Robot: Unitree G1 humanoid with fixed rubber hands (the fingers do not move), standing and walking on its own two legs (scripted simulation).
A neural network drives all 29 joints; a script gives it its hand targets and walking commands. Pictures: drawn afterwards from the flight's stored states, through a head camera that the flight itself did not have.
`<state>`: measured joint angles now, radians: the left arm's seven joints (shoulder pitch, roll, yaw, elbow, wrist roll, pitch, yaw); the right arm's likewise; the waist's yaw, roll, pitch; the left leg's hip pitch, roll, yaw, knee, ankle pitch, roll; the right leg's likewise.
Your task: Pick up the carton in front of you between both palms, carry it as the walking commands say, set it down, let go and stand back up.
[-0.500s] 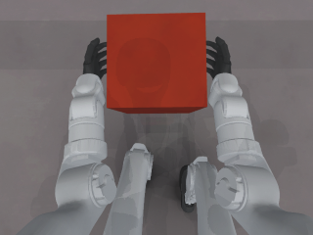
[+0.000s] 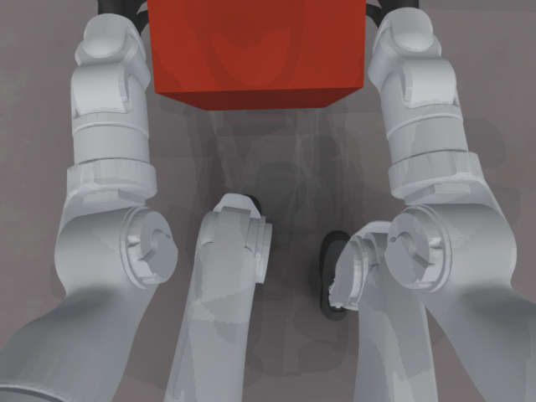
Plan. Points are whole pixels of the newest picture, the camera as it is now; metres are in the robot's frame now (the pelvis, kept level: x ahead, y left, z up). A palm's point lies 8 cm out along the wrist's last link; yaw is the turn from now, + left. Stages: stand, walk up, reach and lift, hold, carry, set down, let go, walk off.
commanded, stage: set down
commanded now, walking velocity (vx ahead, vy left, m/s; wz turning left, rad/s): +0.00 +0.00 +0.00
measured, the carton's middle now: (260, 24) +0.54 +0.15 -0.21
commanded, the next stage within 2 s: none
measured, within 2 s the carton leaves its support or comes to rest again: rests again in 0.70 s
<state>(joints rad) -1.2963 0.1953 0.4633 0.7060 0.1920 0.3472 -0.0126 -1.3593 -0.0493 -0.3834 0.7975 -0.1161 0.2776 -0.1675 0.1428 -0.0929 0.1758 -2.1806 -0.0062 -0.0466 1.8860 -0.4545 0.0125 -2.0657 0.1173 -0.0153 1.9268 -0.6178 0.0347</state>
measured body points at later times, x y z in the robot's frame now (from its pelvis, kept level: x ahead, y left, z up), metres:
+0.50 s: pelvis +0.00 +0.00 -0.06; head +0.37 +0.08 +0.17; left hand +0.52 +0.31 -0.23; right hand +0.59 +0.01 -0.23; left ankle +0.12 +0.12 -0.42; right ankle +0.09 -0.12 -0.42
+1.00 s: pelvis -0.01 -0.01 -0.07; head +0.36 +0.06 +0.15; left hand +0.50 +0.30 -0.25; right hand +0.58 +0.00 -0.25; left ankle +0.12 +0.12 -0.42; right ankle +0.09 -0.12 -0.42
